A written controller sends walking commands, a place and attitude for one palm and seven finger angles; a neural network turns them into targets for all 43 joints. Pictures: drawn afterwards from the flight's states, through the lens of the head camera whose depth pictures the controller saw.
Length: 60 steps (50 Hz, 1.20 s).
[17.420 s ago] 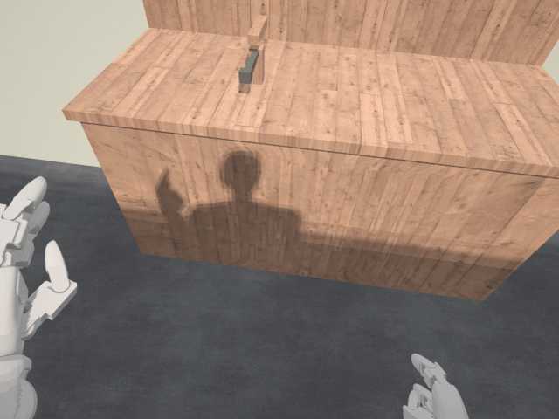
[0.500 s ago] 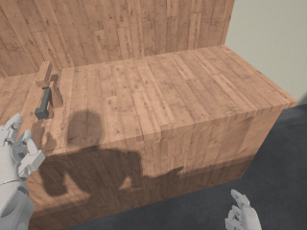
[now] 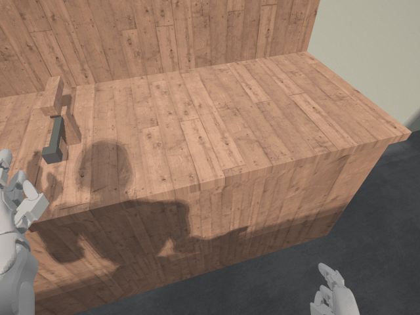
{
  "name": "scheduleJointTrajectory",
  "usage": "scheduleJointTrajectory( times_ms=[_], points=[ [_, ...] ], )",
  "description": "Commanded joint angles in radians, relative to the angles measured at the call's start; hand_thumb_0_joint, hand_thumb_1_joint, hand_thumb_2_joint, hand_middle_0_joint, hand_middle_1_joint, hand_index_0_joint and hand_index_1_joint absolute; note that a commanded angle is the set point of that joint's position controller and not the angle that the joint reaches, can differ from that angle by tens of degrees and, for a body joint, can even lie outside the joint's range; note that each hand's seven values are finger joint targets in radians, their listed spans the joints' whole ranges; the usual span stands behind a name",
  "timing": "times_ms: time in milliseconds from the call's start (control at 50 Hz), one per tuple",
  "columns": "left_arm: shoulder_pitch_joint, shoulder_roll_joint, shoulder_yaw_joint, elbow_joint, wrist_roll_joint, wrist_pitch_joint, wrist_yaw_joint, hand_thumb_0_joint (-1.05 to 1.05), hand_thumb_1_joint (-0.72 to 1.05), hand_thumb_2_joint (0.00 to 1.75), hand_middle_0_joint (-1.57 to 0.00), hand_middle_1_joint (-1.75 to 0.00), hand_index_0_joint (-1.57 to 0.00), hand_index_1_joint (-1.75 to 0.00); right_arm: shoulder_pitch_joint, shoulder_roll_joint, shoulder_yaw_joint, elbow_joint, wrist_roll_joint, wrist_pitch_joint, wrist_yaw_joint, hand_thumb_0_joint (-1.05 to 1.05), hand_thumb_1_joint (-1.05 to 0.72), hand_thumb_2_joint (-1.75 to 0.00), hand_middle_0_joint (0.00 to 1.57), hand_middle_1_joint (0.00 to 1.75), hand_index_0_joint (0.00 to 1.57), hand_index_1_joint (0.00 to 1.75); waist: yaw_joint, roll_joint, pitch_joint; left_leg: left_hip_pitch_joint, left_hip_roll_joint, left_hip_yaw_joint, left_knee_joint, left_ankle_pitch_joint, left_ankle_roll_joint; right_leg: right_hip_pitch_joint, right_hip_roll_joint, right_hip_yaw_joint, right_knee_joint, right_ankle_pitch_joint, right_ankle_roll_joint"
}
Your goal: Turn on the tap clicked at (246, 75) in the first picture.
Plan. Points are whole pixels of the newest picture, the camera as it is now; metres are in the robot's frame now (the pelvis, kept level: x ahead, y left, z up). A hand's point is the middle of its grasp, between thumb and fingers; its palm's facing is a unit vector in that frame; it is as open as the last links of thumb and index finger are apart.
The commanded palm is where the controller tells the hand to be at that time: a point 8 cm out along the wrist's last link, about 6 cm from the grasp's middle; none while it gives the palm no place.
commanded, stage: reach beside the lever's end, fingers flat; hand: left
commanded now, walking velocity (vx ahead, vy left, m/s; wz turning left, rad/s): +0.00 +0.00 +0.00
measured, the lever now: (52, 154) +0.37 +0.39 +0.10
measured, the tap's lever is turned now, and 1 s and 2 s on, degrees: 0 0 1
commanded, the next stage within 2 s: push the lever round in 1.82 s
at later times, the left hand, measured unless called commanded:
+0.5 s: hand (36, 179) +0.29 +0.37 +0.12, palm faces +0.64 -0.76 -0.08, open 7.7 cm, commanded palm +0.25 +0.40 +0.11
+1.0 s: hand (33, 167) +0.33 +0.40 +0.10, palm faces +0.63 -0.77 -0.08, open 7.8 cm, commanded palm +0.28 +0.43 +0.10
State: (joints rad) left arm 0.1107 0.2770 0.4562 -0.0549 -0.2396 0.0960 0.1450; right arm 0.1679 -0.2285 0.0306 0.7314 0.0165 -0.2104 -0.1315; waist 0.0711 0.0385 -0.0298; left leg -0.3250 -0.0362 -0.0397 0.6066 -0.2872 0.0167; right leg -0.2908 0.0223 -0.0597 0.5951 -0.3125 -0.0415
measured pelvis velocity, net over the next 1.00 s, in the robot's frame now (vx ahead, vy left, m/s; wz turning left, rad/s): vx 0.00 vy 0.00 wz -0.01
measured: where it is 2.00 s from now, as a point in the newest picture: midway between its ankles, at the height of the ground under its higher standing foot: outside the picture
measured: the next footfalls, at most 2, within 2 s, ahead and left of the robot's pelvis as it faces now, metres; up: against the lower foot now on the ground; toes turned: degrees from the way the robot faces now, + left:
none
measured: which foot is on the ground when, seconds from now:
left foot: down 0.00-1.00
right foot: down 0.00-1.00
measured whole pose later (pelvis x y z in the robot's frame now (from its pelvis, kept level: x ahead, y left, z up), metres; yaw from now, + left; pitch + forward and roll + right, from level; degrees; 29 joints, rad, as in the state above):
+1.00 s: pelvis +0.00 +0.00 -0.02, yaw +0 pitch +8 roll -2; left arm -0.37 0.58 0.68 0.74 -0.18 -0.16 -0.08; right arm 0.30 -0.28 0.01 0.73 0.02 -0.13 -0.13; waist 0.00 0.02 -0.05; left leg -0.57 -0.01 -0.05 0.76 -0.34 0.02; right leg -0.51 0.05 -0.07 0.70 -0.34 -0.04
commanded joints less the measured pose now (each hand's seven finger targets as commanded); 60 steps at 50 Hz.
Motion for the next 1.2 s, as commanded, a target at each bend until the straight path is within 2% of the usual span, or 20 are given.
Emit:
scheduleJointTrajectory(
  times_ms=[0, 120, 160, 220, 280, 340, 360, 420, 460, 600, 640, 700, 820, 860, 960, 1020, 1040, 1060, 1120, 1180],
  points=[
    [-0.251, 0.245, 0.079, -0.186, 0.017, -0.093, -0.012, 0.0, 0.9, 0.9, -0.18, -0.23, -0.18, -0.23, -0.113, -0.127, -0.04, -0.154, 0.002, -0.057, -0.016, 0.0, -0.9, -0.9, 0.2, 0.3, 0.2, 0.3, -0.01, 0.036, -0.155, 0.062, 0.004, -0.03, -0.094, 0.152, -0.004, 0.012, 0.0, 0.026, -0.08, 0.153, 0.01],
    [-0.305, 0.283, 0.108, -0.112, 0.022, -0.104, -0.023, 0.0, 0.9, 0.9, -0.17, -0.22, -0.17, -0.22, -0.099, -0.131, -0.041, -0.149, 0.001, -0.049, -0.018, 0.0, -0.9, -0.9, 0.2, 0.3, 0.2, 0.3, -0.012, 0.041, -0.175, 0.055, 0.005, -0.031, -0.087, 0.166, -0.008, 0.009, 0.002, 0.023, -0.07, 0.164, 0.008],
    [-0.287, 0.342, 0.165, -0.057, 0.021, -0.103, -0.028, 0.0, 0.9, 0.9, -0.17, -0.21, -0.17, -0.21, -0.088, -0.139, -0.046, -0.144, 0.003, -0.042, -0.019, 0.0, -0.9, -0.9, 0.2, 0.3, 0.2, 0.3, 0.0, 0.036, -0.176, 0.04, 0.006, -0.027, -0.081, 0.177, -0.005, 0.019, 0.004, 0.026, -0.073, 0.176, 0.007],
    [-0.358, 0.332, 0.138, -0.022, 0.025, -0.106, -0.043, 0.0, 0.9, 0.9, -0.17, -0.2, -0.17, -0.2, -0.085, -0.137, -0.042, -0.147, 0.005, -0.035, -0.02, 0.0, -0.9, -0.9, 0.2, 0.3, 0.2, 0.3, -0.016, 0.058, -0.176, 0.035, 0.005, -0.028, -0.077, 0.17, -0.005, 0.002, 0.002, 0.027, -0.066, 0.172, 0.009],
    [-0.41, 0.388, 0.177, 0.052, 0.027, -0.118, -0.054, 0.0, 0.9, 0.9, -0.17, -0.2, -0.17, -0.2, -0.066, -0.147, -0.045, -0.138, 0.005, -0.029, -0.023, 0.0, -0.9, -0.9, 0.2, 0.3, 0.2, 0.3, -0.024, 0.045, -0.179, 0.02, 0.007, -0.03, -0.066, 0.167, -0.001, -0.007, 0.003, 0.029, -0.063, 0.174, 0.01],
    [-0.452, 0.379, 0.155, 0.074, 0.034, -0.15, -0.072, 0.0, 0.9, 0.9, -0.16, -0.19, -0.16, -0.19, -0.05, -0.149, -0.049, -0.138, 0.0, -0.031, -0.02, 0.0, -0.9, -0.9, 0.2, 0.3, 0.2, 0.3, -0.029, 0.071, -0.216, 0.037, 0.006, -0.032, -0.053, 0.186, -0.003, -0.017, 0.007, 0.028, -0.047, 0.185, 0.008],
    [-0.455, 0.411, 0.176, 0.089, 0.036, -0.158, -0.077, 0.0, 0.9, 0.9, -0.16, -0.19, -0.16, -0.19, -0.042, -0.154, -0.051, -0.136, 0.002, -0.03, -0.02, 0.0, -0.9, -0.9, 0.2, 0.3, 0.2, 0.3, -0.026, 0.081, -0.223, 0.032, 0.007, -0.029, -0.045, 0.19, -0.001, -0.013, 0.008, 0.031, -0.046, 0.19, 0.007],
    [-0.497, 0.421, 0.174, 0.19, 0.035, -0.17, -0.097, 0.0, 0.9, 0.9, -0.16, -0.18, -0.16, -0.18, -0.025, -0.159, -0.051, -0.128, 0.004, -0.025, -0.021, 0.0, -0.9, -0.9, 0.2, 0.3, 0.2, 0.3, -0.041, 0.034, -0.197, -0.006, 0.006, -0.035, -0.04, 0.151, 0.004, -0.039, 0.008, 0.03, -0.044, 0.169, 0.013],
    [-0.524, 0.478, 0.21, 0.232, 0.036, -0.175, -0.107, 0.0, 0.9, 0.9, -0.16, -0.17, -0.16, -0.17, -0.012, -0.169, -0.053, -0.124, 0.007, -0.019, -0.024, 0.0, -0.9, -0.9, 0.2, 0.3, 0.2, 0.3, -0.038, 0.047, -0.207, -0.021, 0.006, -0.032, -0.032, 0.145, 0.007, -0.037, 0.007, 0.036, -0.042, 0.167, 0.014],
    [-0.58, 0.56, 0.256, 0.32, 0.051, -0.229, -0.13, 0.0, 0.9, 0.9, -0.15, -0.16, -0.15, -0.16, 0.039, -0.174, -0.063, -0.126, 0.0, -0.004, -0.013, 0.0, -0.9, -0.9, 0.2, 0.3, 0.2, 0.3, -0.039, 0.079, -0.278, -0.029, 0.005, -0.023, 0.004, 0.21, 0.012, -0.025, 0.011, 0.043, -0.013, 0.237, 0.019],
    [-0.585, 0.588, 0.278, 0.385, 0.049, -0.24, -0.142, 0.0, 0.9, 0.9, -0.15, -0.15, -0.15, -0.15, 0.054, -0.18, -0.063, -0.126, 0.002, 0.005, -0.011, 0.0, -0.9, -0.9, 0.2, 0.3, 0.2, 0.3, -0.044, 0.044, -0.256, -0.07, 0.005, -0.025, 0.007, 0.18, 0.015, -0.035, 0.012, 0.042, -0.01, 0.215, 0.022],
    [-0.605, 0.638, 0.313, 0.46, 0.042, -0.253, -0.166, 0.0, 0.9, 0.9, -0.15, -0.15, -0.15, -0.15, 0.072, -0.186, -0.065, -0.127, 0.004, 0.017, -0.011, 0.0, -0.9, -0.9, 0.2, 0.3, 0.2, 0.3, -0.042, 0.042, -0.255, -0.11, 0.003, -0.014, 0.023, 0.164, 0.021, -0.028, 0.009, 0.057, -0.005, 0.22, 0.028],
    [-0.693, 0.683, 0.299, 0.533, 0.067, -0.295, -0.211, 0.0, 0.9, 0.9, -0.15, -0.15, -0.15, -0.15, 0.115, -0.197, -0.068, -0.128, 0.005, 0.034, -0.008, 0.0, -0.9, -0.9, 0.2, 0.3, 0.2, 0.3, -0.061, 0.113, -0.27, -0.106, 0.008, -0.019, 0.044, 0.164, 0.02, -0.088, 0.017, 0.058, 0.013, 0.193, 0.023],
    [-0.771, 0.679, 0.275, 0.555, 0.072, -0.319, -0.22, 0.0, 0.9, 0.9, -0.15, -0.15, -0.15, -0.15, 0.127, -0.203, -0.068, -0.118, 0.005, 0.035, -0.011, 0.0, -0.9, -0.9, 0.2, 0.3, 0.2, 0.3, -0.086, 0.081, -0.251, -0.116, 0.011, -0.026, 0.052, 0.131, 0.023, -0.122, 0.019, 0.056, 0.012, 0.16, 0.024],
    [-0.793, 0.642, 0.234, 0.558, 0.059, -0.35, -0.233, 0.0, 0.9, 0.9, -0.15, -0.15, -0.15, -0.15, 0.14, -0.207, -0.072, -0.12, 0.005, 0.037, -0.012, 0.0, -0.9, -0.9, 0.2, 0.3, 0.2, 0.3, -0.081, 0.109, -0.312, -0.075, 0.016, -0.037, 0.053, 0.124, 0.019, -0.137, 0.023, 0.054, 0.015, 0.136, 0.019],
    [-0.704, 0.693, 0.303, 0.582, 0.052, -0.339, -0.22, 0.0, 0.9, 0.9, -0.15, -0.15, -0.15, -0.15, 0.145, -0.207, -0.073, -0.133, 0.006, 0.046, -0.007, 0.0, -0.9, -0.9, 0.2, 0.3, 0.2, 0.3, -0.048, 0.071, -0.345, -0.103, 0.013, -0.037, 0.05, 0.154, 0.019, -0.083, 0.022, 0.053, 0.027, 0.169, 0.021],
    [-0.709, 0.68, 0.294, 0.572, 0.053, -0.335, -0.216, 0.0, 0.9, 0.9, -0.15, -0.15, -0.15, -0.15, 0.14, -0.204, -0.071, -0.14, 0.006, 0.046, -0.004, 0.0, -0.9, -0.9, 0.2, 0.3, 0.2, 0.3, -0.047, 0.08, -0.341, -0.102, 0.012, -0.035, 0.048, 0.155, 0.019, -0.085, 0.021, 0.051, 0.028, 0.17, 0.021],
    [-0.689, 0.717, 0.333, 0.57, 0.056, -0.333, -0.205, 0.0, 0.9, 0.9, -0.15, -0.15, -0.15, -0.15, 0.142, -0.208, -0.074, -0.14, 0.003, 0.049, -0.003, 0.0, -0.9, -0.9, 0.2, 0.3, 0.2, 0.3, -0.037, 0.069, -0.342, -0.106, 0.015, -0.038, 0.05, 0.17, 0.019, -0.072, 0.023, 0.049, 0.032, 0.181, 0.019],
    [-0.63, 0.713, 0.348, 0.519, 0.063, -0.324, -0.186, 0.0, 0.9, 0.9, -0.15, -0.15, -0.15, -0.15, 0.131, -0.199, -0.069, -0.162, -0.001, 0.053, 0.009, 0.0, -0.9, -0.9, 0.2, 0.3, 0.2, 0.3, -0.021, 0.117, -0.339, -0.096, 0.013, -0.035, 0.047, 0.212, 0.015, -0.066, 0.025, 0.044, 0.04, 0.203, 0.017],
    [-0.597, 0.691, 0.341, 0.479, 0.069, -0.325, -0.172, 0.0, 0.9, 0.9, -0.15, -0.15, -0.15, -0.15, 0.121, -0.196, -0.069, -0.171, -0.002, 0.058, 0.013, 0.0, -0.9, -0.9, 0.2, 0.3, 0.2, 0.3, -0.028, 0.117, -0.307, -0.089, 0.02, -0.036, 0.045, 0.237, 0.014, -0.076, 0.03, 0.038, 0.039, 0.204, 0.014]
  ],
)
